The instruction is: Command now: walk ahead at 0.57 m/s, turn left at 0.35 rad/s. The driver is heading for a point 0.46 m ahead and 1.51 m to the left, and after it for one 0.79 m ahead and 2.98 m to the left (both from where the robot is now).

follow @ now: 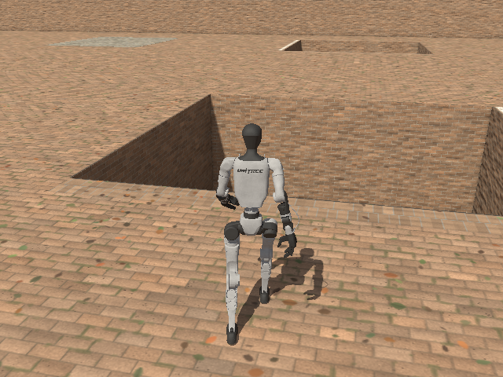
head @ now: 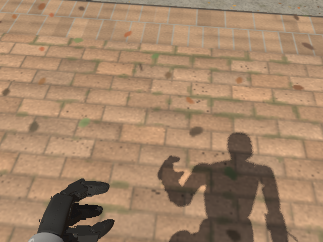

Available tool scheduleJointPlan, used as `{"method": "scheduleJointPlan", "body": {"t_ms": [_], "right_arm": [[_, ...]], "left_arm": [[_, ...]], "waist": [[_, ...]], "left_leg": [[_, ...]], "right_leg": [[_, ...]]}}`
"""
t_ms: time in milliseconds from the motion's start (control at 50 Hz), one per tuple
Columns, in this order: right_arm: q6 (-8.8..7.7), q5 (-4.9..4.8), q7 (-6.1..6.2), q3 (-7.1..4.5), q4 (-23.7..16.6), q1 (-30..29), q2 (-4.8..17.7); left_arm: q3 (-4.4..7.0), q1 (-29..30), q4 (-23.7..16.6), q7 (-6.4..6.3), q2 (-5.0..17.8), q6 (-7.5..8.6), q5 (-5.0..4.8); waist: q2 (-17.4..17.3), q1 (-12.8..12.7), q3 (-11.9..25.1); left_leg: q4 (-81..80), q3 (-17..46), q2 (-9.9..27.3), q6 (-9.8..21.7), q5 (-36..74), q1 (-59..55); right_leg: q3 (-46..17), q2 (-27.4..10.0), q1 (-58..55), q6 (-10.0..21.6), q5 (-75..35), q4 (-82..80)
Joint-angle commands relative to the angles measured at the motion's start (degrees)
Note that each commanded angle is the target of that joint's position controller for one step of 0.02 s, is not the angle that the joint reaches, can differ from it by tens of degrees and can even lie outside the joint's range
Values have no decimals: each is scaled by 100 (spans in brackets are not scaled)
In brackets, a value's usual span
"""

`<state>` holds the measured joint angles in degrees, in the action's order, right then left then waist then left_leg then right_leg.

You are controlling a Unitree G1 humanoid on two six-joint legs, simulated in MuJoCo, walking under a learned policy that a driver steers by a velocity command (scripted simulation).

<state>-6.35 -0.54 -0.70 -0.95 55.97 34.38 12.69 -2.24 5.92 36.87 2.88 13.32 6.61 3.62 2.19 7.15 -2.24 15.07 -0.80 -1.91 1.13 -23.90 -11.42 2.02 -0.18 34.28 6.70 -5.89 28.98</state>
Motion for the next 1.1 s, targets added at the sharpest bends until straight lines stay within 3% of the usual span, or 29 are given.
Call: {"method": "scheduleJointPlan", "body": {"t_ms": [20,40,60,80,100,140,180,240,300,380,420,440,460,480,500,520,540,560,620,700,820,880,900,920,940,960,980,1020,1100], "right_arm": [[-3,57,116,-94,-720,-676,828],[-31,71,98,-15,-648,205,443],[-33,-183,83,-134,-792,175,859],[66,-301,149,-227,-974,-427,1052],[189,-257,211,-259,-1062,-877,965],[506,-179,278,-320,-1006,-756,707],[710,-185,302,-315,-1170,-669,348],[697,-71,264,-359,-1529,-1190,426],[671,-9,44,-356,-1621,-1552,458],[761,-40,-205,-490,-2035,-2107,851],[757,-44,-209,-596,-2100,-1878,1023],[718,-31,-150,-693,-1990,-1376,1161],[666,-11,-18,-893,-1962,-966,1737],[667,104,44,-958,-2127,-1249,2318],[552,243,-49,-886,-2404,-1353,2173],[473,171,-101,-838,-2504,-1611,1985],[470,-6,-63,-787,-2523,-1868,1759],[531,-125,11,-715,-2592,-2176,1523],[683,-4,217,-699,-2819,-2483,1420],[794,-29,360,-777,-2866,-2304,1542],[921,-13,319,-769,-3007,-2438,1490],[961,-86,286,-747,-3109,-2698,1465],[972,-106,271,-688,-3128,-2621,1301],[978,-110,245,-592,-3144,-2305,984],[877,-81,186,-683,-3248,-2275,1304],[833,-41,139,-787,-3111,-2240,1727],[861,-55,126,-818,-2929,-2152,1788],[947,-29,120,-727,-2796,-1992,1476],[941,-133,102,-554,-3071,-2623,1152]], "left_arm": [[638,-2989,344,-323,1737,49,-278],[505,-2941,231,-306,1643,-35,-80],[565,-2720,109,-243,1478,-131,-123],[550,-2238,36,-251,1153,-170,-212],[483,-1910,149,-266,813,-143,-332],[424,-1281,165,-247,511,-85,-327],[473,-773,179,-228,549,-54,-242],[554,-568,302,-395,709,-91,-215],[615,-580,370,-530,884,-220,-339],[745,-728,486,-505,1183,-408,-540],[806,-716,493,-495,1250,-489,-632],[805,-748,513,-476,1176,-536,-669],[803,-1017,472,-444,1124,-556,-568],[690,-1235,221,-391,704,-532,-235],[683,-1236,178,-317,942,-484,-273],[721,-906,103,-291,1060,-444,-441],[712,-721,96,-323,978,-429,-408],[726,-645,139,-385,975,-454,-321],[726,-695,191,-394,836,-544,-319],[667,-665,269,-410,636,-572,-394],[765,-650,270,-353,811,-501,-425],[875,-1147,399,-303,964,-424,-432],[956,-1363,456,-320,1172,-441,-389],[1022,-1279,357,-359,1587,-517,-274],[1014,-1147,290,-357,1563,-513,-62],[941,-761,76,-410,1225,-485,-89],[870,-498,-30,-484,953,-515,-187],[811,-508,-89,-603,910,-584,-306],[845,-1196,28,-640,1136,-674,-213]], "waist": [[-135,-1881,2272],[1200,-1342,3544],[1023,-1393,3912],[444,-1252,2914],[-62,-1071,1804],[-83,-560,846],[299,-226,424],[359,-201,360],[187,-395,618],[197,-541,455],[184,-382,512],[-42,-131,684],[-1017,-9,674],[-2359,-638,941],[-1726,-456,2189],[-1016,-427,1981],[-477,-559,1476],[-221,-708,1096],[-476,-880,1048],[-684,-744,1211],[-1241,-571,955],[-1286,-800,924],[-915,-807,1022],[427,-539,1072],[1436,-426,820],[1095,-372,637],[693,-371,509],[313,-458,384],[500,-938,402]], "left_leg": [[4604,481,310,1,2476,3328],[6511,1097,-215,-96,-1470,4221],[7205,1381,-92,-274,-1364,4740],[6970,916,338,-372,-940,5194],[6645,593,559,-468,-505,5337],[6464,480,838,-540,-132,4613],[6040,372,935,-558,116,4294],[4697,191,941,-469,1369,4278],[3382,-96,800,-251,2572,3900],[2716,-413,676,107,1862,4001],[2313,-678,375,374,1454,3618],[1802,-739,122,593,1814,2928],[1284,288,446,961,4651,2011],[1395,2608,1507,1965,6600,797],[745,4079,2082,2486,4846,377],[489,3819,2040,2253,3698,534],[435,3422,1772,1890,2858,1051],[376,3035,1532,1611,2443,1655],[388,2471,970,1257,2572,2401],[481,2663,821,1129,2109,2358],[524,3250,617,899,1105,2580],[852,3411,363,676,1022,2867],[1353,3148,55,462,189,3337],[2633,2087,-665,183,-1122,4303],[4122,1359,-754,-80,-1086,4933],[4890,1188,-259,-257,-618,5014],[5179,1060,-118,-338,-174,4928],[5949,791,-5,-480,302,5090],[5264,243,478,-690,548,5454]], "right_leg": [[-1785,-1747,-5766,306,-3283,697],[-2835,-2833,-6882,843,-6640,1282],[-3076,-2998,-6542,1459,-5263,658],[-2459,-2679,-5576,1315,-3722,218],[-1876,-2269,-4386,1051,-2856,-239],[-1000,-1929,-2494,830,-1911,-1024],[-201,-1836,-1504,670,-1603,-1428],[632,-1524,-1456,562,-1558,-1469],[1055,-1466,-2044,460,-1282,-1194],[1076,-1853,-2805,226,-1224,-633],[1184,-1847,-2968,-29,-1861,163],[1333,-1631,-2809,-240,-1880,1092],[1352,-1090,-1861,-654,-254,2601],[1021,152,167,-1118,4441,4519],[-598,378,545,-1060,4597,5274],[-904,244,775,-897,4124,5209],[-957,94,846,-816,3653,4793],[-980,-42,734,-798,3315,4284],[-868,150,-59,-877,2801,3023],[-981,398,-346,-1042,2454,1941],[-1066,500,-888,-941,2311,895],[-964,379,-1843,-758,1780,-428],[-1257,-205,-2555,-550,1514,-908],[-2497,-1480,-3166,67,1478,-1151],[-3571,-2195,-2644,723,1332,-1551],[-3180,-2186,-2437,772,1395,-1500],[-2408,-1729,-2281,508,1589,-1368],[-1600,-1333,-2330,326,1254,-1243],[-863,-1400,-3051,533,582,-1291]]}}
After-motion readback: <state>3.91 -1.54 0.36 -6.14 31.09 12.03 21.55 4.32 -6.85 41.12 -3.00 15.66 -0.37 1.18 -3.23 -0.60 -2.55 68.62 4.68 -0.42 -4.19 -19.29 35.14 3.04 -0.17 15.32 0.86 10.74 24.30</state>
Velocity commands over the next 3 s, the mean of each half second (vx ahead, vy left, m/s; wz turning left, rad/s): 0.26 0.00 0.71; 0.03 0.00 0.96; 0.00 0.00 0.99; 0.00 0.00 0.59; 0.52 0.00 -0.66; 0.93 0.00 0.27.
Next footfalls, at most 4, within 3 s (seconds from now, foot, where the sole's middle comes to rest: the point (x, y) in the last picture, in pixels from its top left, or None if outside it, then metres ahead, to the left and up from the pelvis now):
0.02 right None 0.22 -0.09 -0.75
0.46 left None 0.34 0.16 -0.75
0.90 right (152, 236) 0.47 0.00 -0.75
1.36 left None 0.20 0.11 -0.75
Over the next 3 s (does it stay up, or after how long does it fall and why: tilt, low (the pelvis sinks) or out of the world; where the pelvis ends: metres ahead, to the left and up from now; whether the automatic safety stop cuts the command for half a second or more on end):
stays up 0.55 0.61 0.00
